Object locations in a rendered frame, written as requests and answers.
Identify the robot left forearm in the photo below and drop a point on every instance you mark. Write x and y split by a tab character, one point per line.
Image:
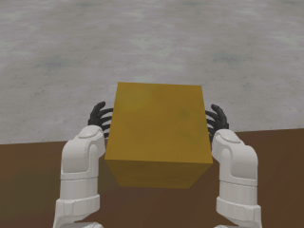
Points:
79	171

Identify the right robot hand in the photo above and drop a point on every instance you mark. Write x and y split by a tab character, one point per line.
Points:
219	123

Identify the carton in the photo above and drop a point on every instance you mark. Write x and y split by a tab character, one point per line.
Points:
158	136

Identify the left robot hand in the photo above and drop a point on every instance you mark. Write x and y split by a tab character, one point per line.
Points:
96	117

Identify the robot right forearm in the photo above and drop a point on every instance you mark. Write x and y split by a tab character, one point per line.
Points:
237	200

